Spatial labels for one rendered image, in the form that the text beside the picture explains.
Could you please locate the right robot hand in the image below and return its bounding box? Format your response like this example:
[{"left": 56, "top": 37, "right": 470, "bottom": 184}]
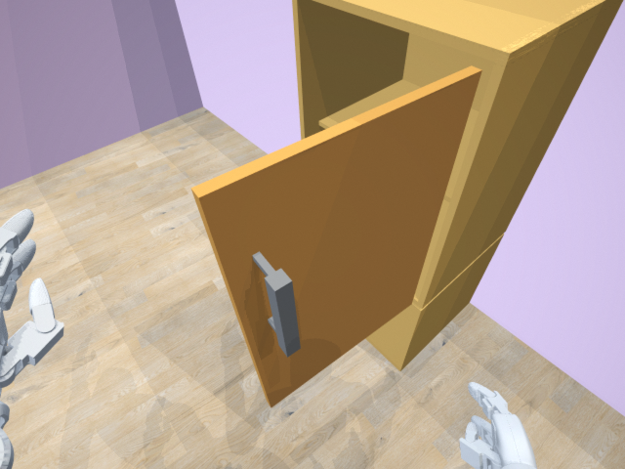
[{"left": 459, "top": 382, "right": 537, "bottom": 469}]

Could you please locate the handle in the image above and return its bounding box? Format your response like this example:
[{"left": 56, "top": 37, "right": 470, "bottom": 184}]
[{"left": 252, "top": 251, "right": 301, "bottom": 358}]

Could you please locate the cupboard door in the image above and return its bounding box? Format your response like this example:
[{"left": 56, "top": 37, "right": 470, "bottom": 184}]
[{"left": 191, "top": 66, "right": 482, "bottom": 407}]

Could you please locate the left robot hand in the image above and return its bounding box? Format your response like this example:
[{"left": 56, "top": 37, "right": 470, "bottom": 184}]
[{"left": 0, "top": 209, "right": 64, "bottom": 397}]

